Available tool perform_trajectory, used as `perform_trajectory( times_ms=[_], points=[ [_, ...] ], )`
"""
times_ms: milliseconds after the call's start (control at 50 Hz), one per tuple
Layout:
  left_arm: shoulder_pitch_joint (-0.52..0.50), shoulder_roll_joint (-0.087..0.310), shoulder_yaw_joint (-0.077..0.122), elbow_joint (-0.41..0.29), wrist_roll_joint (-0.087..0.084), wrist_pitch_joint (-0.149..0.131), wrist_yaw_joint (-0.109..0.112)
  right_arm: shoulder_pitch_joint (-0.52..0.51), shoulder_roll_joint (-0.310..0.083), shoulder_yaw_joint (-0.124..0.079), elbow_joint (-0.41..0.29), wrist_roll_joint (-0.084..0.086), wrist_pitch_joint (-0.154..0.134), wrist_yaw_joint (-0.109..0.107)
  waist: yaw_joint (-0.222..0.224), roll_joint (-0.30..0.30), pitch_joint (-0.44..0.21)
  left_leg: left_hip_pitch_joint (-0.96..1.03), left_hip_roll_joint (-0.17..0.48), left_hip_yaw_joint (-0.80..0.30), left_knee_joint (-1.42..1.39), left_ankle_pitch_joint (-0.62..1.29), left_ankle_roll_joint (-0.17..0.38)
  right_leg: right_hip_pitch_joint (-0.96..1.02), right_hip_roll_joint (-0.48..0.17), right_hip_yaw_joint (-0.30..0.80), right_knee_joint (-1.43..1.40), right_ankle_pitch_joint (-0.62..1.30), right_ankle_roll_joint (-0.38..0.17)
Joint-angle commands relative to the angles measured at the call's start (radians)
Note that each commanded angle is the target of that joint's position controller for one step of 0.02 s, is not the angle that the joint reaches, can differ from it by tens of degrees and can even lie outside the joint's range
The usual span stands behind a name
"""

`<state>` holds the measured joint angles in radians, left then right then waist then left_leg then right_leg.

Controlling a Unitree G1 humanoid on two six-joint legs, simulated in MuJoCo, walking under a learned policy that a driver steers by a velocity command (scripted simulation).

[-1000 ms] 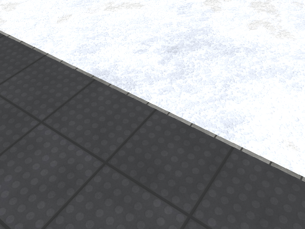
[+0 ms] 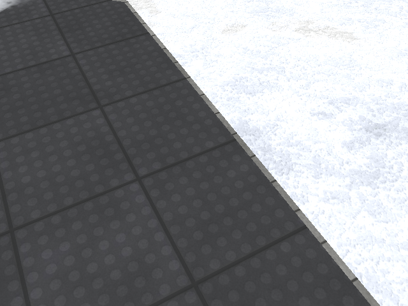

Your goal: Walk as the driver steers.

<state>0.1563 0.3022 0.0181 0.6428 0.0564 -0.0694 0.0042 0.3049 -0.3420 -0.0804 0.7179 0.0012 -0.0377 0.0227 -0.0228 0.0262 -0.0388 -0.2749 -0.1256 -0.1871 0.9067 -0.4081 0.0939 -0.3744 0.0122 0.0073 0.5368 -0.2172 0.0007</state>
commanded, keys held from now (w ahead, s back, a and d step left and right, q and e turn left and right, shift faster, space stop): w+shift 0.34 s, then w+e+shift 0.08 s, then shift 0.58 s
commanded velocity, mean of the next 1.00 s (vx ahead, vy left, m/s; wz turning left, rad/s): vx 0.62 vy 0.00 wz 0.04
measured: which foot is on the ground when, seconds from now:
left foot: up 0.00-0.36, down 0.38-0.80, up 0.82-1.00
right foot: down 0.00-0.40, up 0.42-0.76, down 0.78-1.00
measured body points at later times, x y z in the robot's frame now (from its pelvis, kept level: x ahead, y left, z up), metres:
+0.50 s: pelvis +0.39 +0.05 -0.01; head +0.43 +0.05 +0.44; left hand +0.35 +0.31 -0.14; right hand +0.57 -0.19 -0.11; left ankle +0.43 +0.11 -0.73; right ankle +0.23 -0.11 -0.62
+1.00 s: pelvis +0.66 +0.05 +0.00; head +0.70 +0.04 +0.45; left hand +0.71 +0.29 -0.14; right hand +0.75 -0.20 -0.15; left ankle +0.62 +0.18 -0.69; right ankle +0.77 +0.00 -0.73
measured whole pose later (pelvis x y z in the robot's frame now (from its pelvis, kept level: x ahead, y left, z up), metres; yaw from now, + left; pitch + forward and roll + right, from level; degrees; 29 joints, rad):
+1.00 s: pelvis +0.66 +0.05 +0.00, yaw +3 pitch -1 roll +0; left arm 0.21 0.20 -0.01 0.94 0.02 -0.04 0.01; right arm 0.17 -0.22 -0.01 0.94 -0.02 0.01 -0.02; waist 0.01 0.01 0.11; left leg -0.36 -0.01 -0.07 0.92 -0.47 0.00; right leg -0.35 0.08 -0.04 0.43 -0.05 -0.10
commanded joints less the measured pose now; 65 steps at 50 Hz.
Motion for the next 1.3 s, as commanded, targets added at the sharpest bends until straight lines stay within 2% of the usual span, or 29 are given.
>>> perform_trajectory(
  times_ms=[20,100,220,280,320,360,380,400,420,440,460,480,560,580,600,640,700,780,800,820,840,880,920,980,1040,1120,1160,1200,1300],
  points=[
    [0.191,0.141,0.061,0.004,0.001,-0.008,-0.006,-0.108,-0.063,0.014,-0.1,-0.032,-0.023,0.009,0.091,-0.061,-0.015,-0.567,0.089,0.032,0.306,0.111,0.012,0.488,-0.334,0.545,-0.29,-0.485,-0.12],
    [0.269,0.108,0.049,0.083,-0.021,-0.037,-0.01,-0.172,-0.037,0.029,-0.118,-0.047,-0.01,0.046,0.075,-0.15,0.085,-0.569,0.104,0.024,0.223,0.18,-0.015,0.391,-0.239,0.331,-0.367,-0.283,-0.112],
    [0.329,0.097,0.042,0.155,-0.036,-0.055,-0.017,-0.407,-0.01,0.061,-0.201,-0.043,-0.017,0.065,0.085,-0.135,0.167,-0.502,0.12,0.18,-0.088,0.345,-0.039,0.296,-0.201,0.076,-0.485,0.145,-0.133],
    [0.371,0.123,0.042,0.208,-0.042,-0.054,-0.018,-0.455,0.014,0.083,-0.21,-0.039,-0.021,0.073,0.084,-0.121,0.186,-0.33,0.133,0.283,-0.239,0.387,0.012,0.305,-0.221,0.0,-0.533,0.433,-0.134],
    [0.384,0.164,0.047,0.235,-0.044,-0.048,-0.011,-0.402,-0.007,0.076,-0.186,-0.047,-0.017,0.052,0.04,-0.149,0.12,-0.194,0.066,0.329,-0.281,0.313,0.051,0.4,-0.228,-0.058,-0.401,0.919,-0.124],
    [0.373,0.21,0.053,0.254,-0.04,-0.029,0.006,-0.098,-0.068,0.045,-0.095,-0.05,-0.015,0.019,-0.123,-0.188,-0.064,0.161,0.015,0.301,-0.287,0.21,0.087,0.377,-0.25,-0.073,-0.015,1.201,-0.107],
    [0.33,0.204,0.049,0.241,-0.045,-0.024,0.009,0.112,-0.117,0.02,-0.032,-0.057,-0.016,-0.002,-0.235,-0.16,-0.159,0.452,0.097,0.203,-0.32,0.194,0.103,0.187,-0.212,-0.068,0.281,0.999,-0.096],
    [0.396,0.047,0.018,0.2,-0.05,-0.025,-0.006,0.184,-0.206,-0.007,-0.009,-0.085,-0.023,-0.022,-0.158,0.084,-0.3,0.735,0.396,-0.168,-0.367,-0.215,0.121,-0.124,-0.082,-0.052,0.687,0.136,-0.097],
    [0.425,0.046,0.018,0.172,-0.075,-0.028,-0.009,0.169,-0.22,-0.01,-0.029,-0.071,-0.021,-0.022,-0.121,0.173,-0.427,0.766,0.574,-0.632,-0.565,-0.404,0.151,-0.296,0.014,0.082,0.911,-0.242,-0.111],
    [0.274,0.123,0.041,0.153,-0.067,-0.024,-0.002,0.103,-0.158,-0.003,-0.005,-0.055,-0.023,-0.024,-0.115,0.043,-0.217,0.605,0.501,-0.5,-0.607,-0.205,0.128,-0.375,-0.033,0.101,0.914,-0.127,-0.114],
    [0.238,0.087,0.032,0.141,-0.066,-0.027,-0.005,0.043,-0.104,0.011,0.012,-0.048,-0.034,-0.023,-0.062,0.011,-0.046,0.416,0.473,-0.31,-0.609,0.162,0.135,-0.354,-0.064,0.077,0.847,-0.061,-0.098],
    [0.249,0.055,0.025,0.163,-0.057,-0.018,-0.007,0.006,-0.065,0.019,0.023,-0.048,-0.047,-0.018,-0.012,-0.027,0.021,0.297,0.431,-0.175,-0.601,0.476,0.132,-0.302,-0.083,0.071,0.794,-0.07,-0.082],
    [0.285,-0.003,0.024,0.191,-0.022,0.032,-0.023,-0.009,0.007,0.047,0.081,-0.01,-0.085,-0.006,0.084,0.054,0.082,0.089,0.345,0.11,-0.647,1.044,0.106,-0.158,-0.063,0.042,0.603,-0.095,-0.03],
    [0.224,-0.004,0.026,0.181,-0.03,0.039,-0.03,-0.024,0.016,0.052,0.092,-0.01,-0.087,-0.012,0.083,0.044,0.079,0.069,0.277,0.171,-0.676,1.07,0.071,-0.149,-0.044,0.005,0.563,-0.031,-0.03],
    [0.226,-0.04,0.012,0.144,-0.026,0.034,-0.036,-0.05,-0.036,0.045,0.094,-0.005,-0.092,-0.009,0.12,0.126,0.079,0.044,0.297,0.215,-0.666,1.132,0.09,-0.121,-0.054,0.0,0.411,0.044,-0.03],
    [0.135,-0.027,0.004,0.155,-0.034,0.022,-0.038,-0.077,0.017,0.053,0.112,0.0,-0.094,-0.008,0.085,0.106,0.125,0.017,0.212,0.323,-0.69,1.016,0.066,-0.045,-0.016,-0.076,0.18,0.236,-0.033],
    [0.06,-0.033,-0.003,0.152,-0.024,0.006,-0.04,0.044,-0.015,0.05,0.173,0.017,-0.095,-0.024,0.037,0.029,0.081,0.115,0.228,0.301,-0.651,0.944,0.038,0.063,0.041,-0.121,0.01,0.447,-0.047],
    [0.344,0.051,0.024,0.266,0.011,-0.017,-0.021,0.006,-0.075,0.03,0.183,0.017,-0.056,-0.049,0.168,0.034,-0.031,0.17,0.217,0.295,-0.208,0.868,-0.026,0.322,0.017,-0.032,-0.111,0.523,-0.109],
    [0.378,0.161,0.047,0.27,0.016,-0.023,-0.01,0.106,-0.024,0.039,0.175,0.02,-0.046,-0.049,0.139,-0.153,-0.122,0.066,0.115,0.325,0.137,0.364,-0.046,0.478,-0.202,0.124,0.01,1.202,-0.182],
    [0.349,0.161,0.045,0.265,-0.019,-0.016,-0.005,0.337,0.08,0.061,0.224,0.059,-0.024,-0.044,0.043,-0.297,-0.376,-0.087,-0.009,0.172,0.441,-0.264,-0.069,0.703,-0.453,0.451,0.053,1.559,-0.399],
    [0.273,0.118,0.039,0.228,-0.065,-0.004,-0.008,0.3,0.007,0.05,0.251,0.023,-0.003,-0.052,0.051,-0.11,-0.381,-0.082,0.024,0.041,0.445,-0.18,-0.07,0.585,-0.41,0.439,-0.028,1.322,-0.395],
    [0.097,0.011,0.003,0.213,-0.063,0.019,0.003,0.07,-0.022,0.04,0.212,-0.028,0.016,-0.047,0.019,0.001,-0.069,-0.106,0.1,0.098,0.294,-0.099,-0.067,0.253,-0.282,0.306,-0.19,0.768,-0.285],
    [0.099,-0.009,-0.009,0.242,-0.048,0.018,0.015,0.1,0.02,0.052,0.231,-0.037,0.049,-0.047,-0.009,-0.103,-0.026,0.003,0.12,0.104,0.172,-0.064,-0.085,0.12,-0.26,0.242,-0.215,0.813,-0.275],
    [0.093,0.021,-0.004,0.262,-0.026,0.014,0.008,0.093,0.063,0.062,0.26,-0.017,0.066,-0.051,-0.022,-0.087,-0.066,0.07,0.107,0.148,-0.03,-0.059,-0.1,0.103,-0.201,0.163,-0.224,0.683,-0.227],
    [0.092,0.046,0.006,0.279,-0.028,0.034,0.006,0.035,0.059,0.06,0.274,-0.014,0.082,-0.058,-0.001,-0.122,-0.07,0.1,0.111,0.172,-0.158,0.007,-0.093,0.07,-0.189,0.183,-0.275,0.249,-0.201],
    [0.047,0.042,0.013,0.284,-0.045,0.076,0.012,0.027,0.071,0.063,0.303,-0.029,0.082,-0.056,-0.014,-0.124,0.041,0.195,0.107,0.191,-0.377,0.112,-0.054,-0.107,-0.16,0.225,-0.352,-0.329,-0.123],
    [0.102,0.012,0.012,0.298,-0.054,0.084,0.011,0.014,0.024,0.061,0.299,-0.039,0.064,-0.062,0.021,-0.002,0.104,0.122,0.224,0.023,-0.562,0.016,-0.011,-0.109,-0.096,0.181,-0.308,-0.317,-0.048],
    [0.089,-0.02,0.008,0.316,-0.056,0.089,0.006,-0.054,0.055,0.072,0.301,-0.021,0.038,-0.061,0.056,0.107,0.122,-0.155,0.284,-0.065,-0.716,-0.163,-0.008,0.172,-0.015,0.074,-0.162,-0.035,-0.032],
    [0.136,-0.021,0.001,0.379,-0.037,0.073,0.004,-0.055,0.046,0.063,0.317,-0.004,0.022,-0.066,0.074,0.034,0.105,-0.135,0.232,0.012,-0.692,-0.069,-0.036,0.242,-0.051,0.098,-0.178,0.031,-0.037]
  ],
)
